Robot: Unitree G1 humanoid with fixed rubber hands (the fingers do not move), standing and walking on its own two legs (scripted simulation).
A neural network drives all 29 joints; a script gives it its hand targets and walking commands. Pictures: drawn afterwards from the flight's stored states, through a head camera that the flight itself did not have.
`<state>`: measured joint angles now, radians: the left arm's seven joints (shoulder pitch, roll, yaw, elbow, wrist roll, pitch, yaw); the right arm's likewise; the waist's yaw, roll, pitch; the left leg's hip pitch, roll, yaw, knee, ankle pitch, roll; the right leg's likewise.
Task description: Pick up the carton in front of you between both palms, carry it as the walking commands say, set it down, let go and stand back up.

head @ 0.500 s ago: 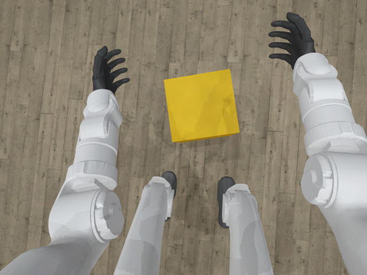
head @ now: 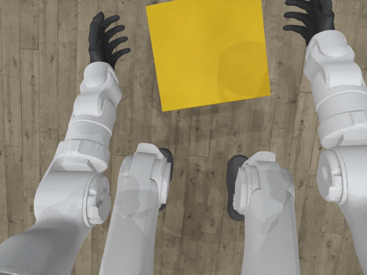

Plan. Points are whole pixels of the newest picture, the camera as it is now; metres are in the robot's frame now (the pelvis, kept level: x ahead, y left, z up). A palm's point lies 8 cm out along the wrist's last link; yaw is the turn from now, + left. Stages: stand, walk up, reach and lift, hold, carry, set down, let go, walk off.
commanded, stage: reach and lift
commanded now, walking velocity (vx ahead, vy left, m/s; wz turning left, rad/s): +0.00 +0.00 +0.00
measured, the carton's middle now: (207, 63) +0.50 -0.02 -0.30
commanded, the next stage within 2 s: none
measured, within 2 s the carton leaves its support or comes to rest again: leaves its support in 1.02 s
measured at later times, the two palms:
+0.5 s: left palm (123, 58) +0.50 +0.17 -0.23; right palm (293, 45) +0.52 -0.19 -0.24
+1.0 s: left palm (133, 54) +0.50 +0.14 -0.22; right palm (278, 41) +0.53 -0.16 -0.23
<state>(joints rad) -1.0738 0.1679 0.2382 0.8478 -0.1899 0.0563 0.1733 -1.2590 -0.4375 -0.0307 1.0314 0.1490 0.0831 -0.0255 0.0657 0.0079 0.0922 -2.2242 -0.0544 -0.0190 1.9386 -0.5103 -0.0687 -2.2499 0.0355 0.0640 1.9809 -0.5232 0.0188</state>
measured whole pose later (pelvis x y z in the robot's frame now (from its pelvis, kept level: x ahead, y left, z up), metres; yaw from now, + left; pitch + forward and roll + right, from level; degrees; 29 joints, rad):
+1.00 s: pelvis -0.01 +0.00 -0.06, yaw +0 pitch +38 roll +3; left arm -1.34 0.15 0.26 1.12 -0.18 0.02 0.21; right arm -1.48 -0.33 0.02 1.28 0.11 0.06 -0.09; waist 0.04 0.06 0.26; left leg -2.29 -0.09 -0.02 2.14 -0.52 -0.08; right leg -2.31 0.03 0.06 2.19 -0.55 0.02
